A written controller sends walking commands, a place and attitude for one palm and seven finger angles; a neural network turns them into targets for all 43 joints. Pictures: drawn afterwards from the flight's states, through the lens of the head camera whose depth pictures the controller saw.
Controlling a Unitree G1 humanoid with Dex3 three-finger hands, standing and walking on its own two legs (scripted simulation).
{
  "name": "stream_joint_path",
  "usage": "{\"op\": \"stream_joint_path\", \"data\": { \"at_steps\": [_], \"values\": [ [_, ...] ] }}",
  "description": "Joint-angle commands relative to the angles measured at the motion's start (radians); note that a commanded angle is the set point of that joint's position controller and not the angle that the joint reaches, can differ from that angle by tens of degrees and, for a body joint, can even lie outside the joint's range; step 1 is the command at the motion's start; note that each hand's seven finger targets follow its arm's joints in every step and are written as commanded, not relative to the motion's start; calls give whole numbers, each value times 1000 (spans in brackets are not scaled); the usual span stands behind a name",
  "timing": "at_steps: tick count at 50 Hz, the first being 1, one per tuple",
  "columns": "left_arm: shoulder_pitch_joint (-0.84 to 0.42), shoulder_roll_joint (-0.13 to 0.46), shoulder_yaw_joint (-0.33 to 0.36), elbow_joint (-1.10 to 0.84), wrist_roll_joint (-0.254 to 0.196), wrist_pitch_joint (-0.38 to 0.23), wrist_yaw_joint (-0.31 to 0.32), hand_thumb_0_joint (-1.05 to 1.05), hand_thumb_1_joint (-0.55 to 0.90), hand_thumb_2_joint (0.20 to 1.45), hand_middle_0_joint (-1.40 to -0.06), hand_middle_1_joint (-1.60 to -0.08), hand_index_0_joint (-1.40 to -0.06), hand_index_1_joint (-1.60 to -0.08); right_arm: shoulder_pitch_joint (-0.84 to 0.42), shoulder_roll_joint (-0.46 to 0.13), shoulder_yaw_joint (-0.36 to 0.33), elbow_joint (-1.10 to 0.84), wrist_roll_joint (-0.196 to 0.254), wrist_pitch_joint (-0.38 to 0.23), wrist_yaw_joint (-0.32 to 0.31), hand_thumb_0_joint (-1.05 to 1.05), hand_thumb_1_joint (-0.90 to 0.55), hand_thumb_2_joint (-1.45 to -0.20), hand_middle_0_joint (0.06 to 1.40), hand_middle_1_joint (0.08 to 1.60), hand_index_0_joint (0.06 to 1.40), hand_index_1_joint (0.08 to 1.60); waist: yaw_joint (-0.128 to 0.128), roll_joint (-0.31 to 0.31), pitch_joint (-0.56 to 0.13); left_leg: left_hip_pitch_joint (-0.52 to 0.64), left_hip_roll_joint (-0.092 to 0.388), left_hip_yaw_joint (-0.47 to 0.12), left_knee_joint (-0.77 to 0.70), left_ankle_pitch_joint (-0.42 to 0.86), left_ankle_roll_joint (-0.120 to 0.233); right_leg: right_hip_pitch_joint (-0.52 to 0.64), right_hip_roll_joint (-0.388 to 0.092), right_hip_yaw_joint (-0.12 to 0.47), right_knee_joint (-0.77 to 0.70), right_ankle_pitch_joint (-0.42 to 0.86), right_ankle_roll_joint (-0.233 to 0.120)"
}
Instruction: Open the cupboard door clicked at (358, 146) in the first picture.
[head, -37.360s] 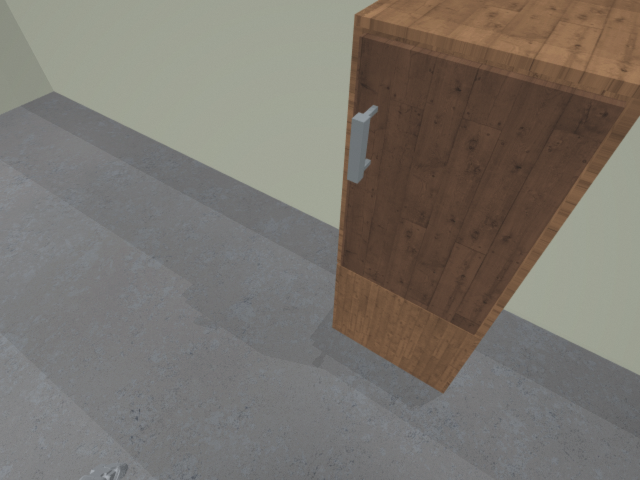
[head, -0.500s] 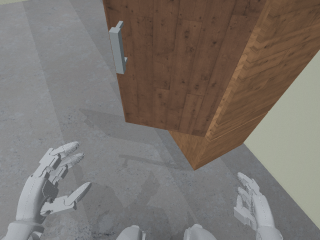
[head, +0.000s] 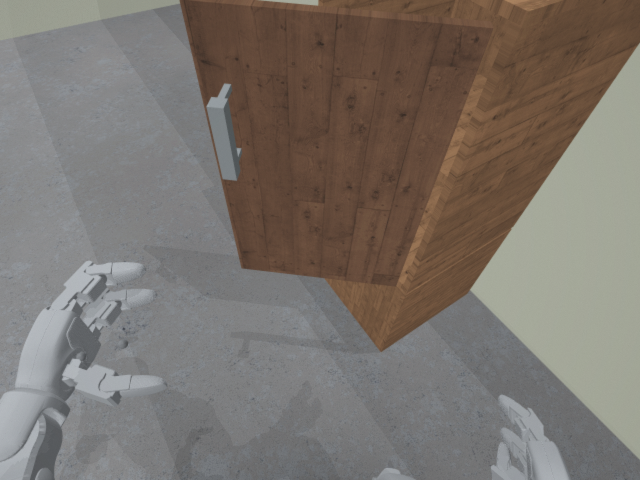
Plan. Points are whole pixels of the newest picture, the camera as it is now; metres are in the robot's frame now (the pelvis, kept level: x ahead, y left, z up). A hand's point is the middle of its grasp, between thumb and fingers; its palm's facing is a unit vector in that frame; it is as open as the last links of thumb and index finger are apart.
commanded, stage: raise the hand with hooked fingers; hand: left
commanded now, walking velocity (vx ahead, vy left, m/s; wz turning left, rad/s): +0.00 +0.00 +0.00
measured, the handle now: (228, 133) +0.57 +0.18 +0.10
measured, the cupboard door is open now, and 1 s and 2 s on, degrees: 50 50 50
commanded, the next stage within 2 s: move the hooked fingers beside the handle in 0.98 s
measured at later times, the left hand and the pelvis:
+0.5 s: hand (71, 270) +0.30 +0.28 +0.12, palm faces +0.00 -1.00 -0.04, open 14.0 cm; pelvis +0.01 +0.00 +0.02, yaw +0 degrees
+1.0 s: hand (91, 270) +0.30 +0.27 +0.12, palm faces +0.00 -1.00 -0.03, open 14.0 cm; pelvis +0.01 -0.01 +0.02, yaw -1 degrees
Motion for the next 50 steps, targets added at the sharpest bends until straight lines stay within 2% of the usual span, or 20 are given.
{"op": "stream_joint_path", "data": {
  "at_steps": [1, 6, 7, 8, 10, 13, 15, 17, 20, 24, 26, 28, 32, 34, 37, 40, 42, 44, 48, 50],
  "values": [
    [-169, 212, 107, -191, -24, -52, -1, 0, -430, 330, -295, -1155, -295, -1155, -46, -121, -37, -142, 9, -60, -15, 0, -900, -900, 200, 300, 200, 300, 13, 76, -193, 63, 13, -82, -204, 433, -54, 231, 29, 40, -86, 201, -16],
    [-274, 239, 117, -109, -24, 3, -37, 0, -500, 300, -300, -1200, -300, -1200, -56, -126, -27, -136, 13, -46, -22, 0, -900, -900, 200, 300, 200, 300, 10, 72, -153, 77, 12, -86, -240, 405, -55, 246, 33, 42, -120, 192, -19],
    [-309, 263, 134, -103, -27, 14, -44, 0, -500, 300, -300, -1200, -300, -1200, -58, -128, -22, -140, 9, -44, -23, 0, -900, -900, 200, 300, 200, 300, 18, 96, -154, 86, 10, -87, -244, 420, -57, 258, 36, 44, -120, 202, -25],
    [-328, 269, 136, -100, -23, 22, -51, 0, -500, 300, -300, -1200, -300, -1200, -54, -126, -22, -136, 12, -40, -25, 0, -900, -900, 200, 300, 200, 300, 13, 96, -181, 111, 12, -85, -249, 444, -57, 267, 36, 42, -126, 217, -23],
    [-352, 276, 145, -66, -26, 35, -63, 0, -500, 300, -300, -1200, -300, -1200, -57, -125, -20, -136, 12, -38, -27, 0, -900, -900, 200, 300, 200, 300, 14, 56, -170, 107, 13, -88, -259, 429, -57, 275, 36, 43, -139, 214, -20],
    [-427, 312, 162, -53, -26, 45, -79, 0, -500, 300, -300, -1200, -300, -1200, -58, -126, -12, -129, 11, -34, -29, 0, -900, -900, 200, 300, 200, 300, 18, 104, -185, 141, 13, -89, -269, 478, -62, 293, 38, 46, -147, 241, -26],
    [-444, 319, 171, -28, -26, 50, -88, 0, -500, 300, -300, -1200, -300, -1200, -55, -126, -13, -128, 10, -34, -31, 0, -900, -900, 200, 300, 200, 300, 19, 79, -194, 148, 14, -90, -276, 474, -62, 298, 37, 45, -155, 240, -23],
    [-474, 345, 188, -24, -28, 52, -97, 0, -500, 300, -300, -1200, -300, -1200, -54, -127, -12, -125, 10, -34, -31, 0, -900, -900, 200, 300, 200, 300, 26, 104, -200, 177, 14, -94, -277, 529, -69, 311, 40, 47, -158, 270, -28],
    [-510, 359, 206, 33, -34, 65, -114, 0, -500, 300, -300, -1200, -300, -1200, -51, -131, -12, -117, 10, -26, -35, 0, -900, -900, 200, 300, 200, 300, 23, 63, -202, 173, 14, -88, -291, 525, -64, 326, 37, 48, -175, 282, -23],
    [-582, 385, 215, 98, -38, 81, -141, 0, -500, 300, -300, -1200, -300, -1200, -47, -137, -12, -110, 13, -14, -37, 0, -900, -900, 200, 300, 200, 300, 19, 62, -185, 173, 9, -78, -306, 502, -57, 336, 36, 53, -196, 278, -26],
    [-546, 348, 187, 129, -35, 87, -155, 0, -500, 300, -300, -1200, -300, -1200, -46, -136, -15, -114, 15, -14, -35, 0, -900, -900, 200, 300, 200, 300, 18, 57, -185, 175, 8, -79, -307, 506, -55, 328, 33, 51, -198, 276, -25],
    [-525, 342, 183, 140, -40, 89, -167, 0, -500, 300, -300, -1200, -300, -1200, -44, -139, -17, -120, 15, -12, -27, 0, -900, -900, 200, 300, 200, 300, 25, 39, -188, 166, 6, -72, -305, 508, -51, 340, 33, 56, -197, 287, -26],
    [-539, 405, 236, 64, -37, 65, -148, 0, -500, 300, -300, -1200, -300, -1200, -45, -140, -22, -127, 7, -14, -18, 0, -900, -900, 200, 300, 200, 300, 39, 85, -225, 181, 5, -69, -299, 540, -54, 360, 32, 63, -189, 308, -31],
    [-530, 402, 247, 48, -39, 53, -135, 0, -500, 300, -300, -1200, -300, -1200, -38, -133, -24, -127, 7, -13, -21, 0, -900, -900, 200, 300, 200, 300, 36, 79, -248, 190, 6, -64, -301, 551, -52, 372, 32, 65, -193, 323, -26],
    [-540, 392, 241, 67, -39, 48, -122, 0, -500, 300, -300, -1200, -300, -1200, -37, -134, -22, -119, 7, -11, -25, 0, -900, -900, 200, 300, 200, 300, 28, 64, -194, 169, 6, -61, -308, 504, -49, 358, 34, 65, -202, 303, -27],
    [-549, 380, 227, 70, -32, 43, -122, 0, -500, 300, -300, -1200, -300, -1200, -40, -133, -24, -118, 9, -10, -32, 0, -900, -900, 200, 300, 200, 300, 22, 86, -209, 169, 2, -52, -313, 466, -41, 359, 29, 72, -209, 284, -23],
    [-558, 382, 221, 68, -31, 42, -122, 0, -500, 300, -300, -1200, -300, -1200, -41, -134, -22, -117, 9, -11, -34, 0, -900, -900, 200, 300, 200, 300, 19, 66, -201, 171, 4, -56, -313, 461, -39, 360, 31, 72, -211, 282, -24],
    [-556, 377, 213, 68, -26, 44, -126, 0, -500, 300, -300, -1200, -300, -1200, -43, -132, -22, -114, 11, -13, -36, 0, -900, -900, 200, 300, 200, 300, 18, 91, -205, 178, 3, -54, -315, 462, -38, 359, 29, 74, -214, 285, -23],
    [-545, 369, 215, 97, -35, 48, -133, 0, -500, 300, -300, -1200, -300, -1200, -47, -132, -19, -111, 12, -13, -37, 0, -900, -900, 200, 300, 200, 300, 17, 44, -196, 158, 1, -53, -316, 447, -35, 372, 28, 74, -216, 289, -20],
    [-555, 369, 214, 98, -35, 49, -135, 0, -500, 300, -300, -1200, -300, -1200, -53, -133, -20, -113, 13, -14, -39, 0, -900, -900, 200, 300, 200, 300, 18, 66, -192, 152, -1, -51, -315, 429, -34, 362, 26, 77, -217, 274, -20]
  ]
}}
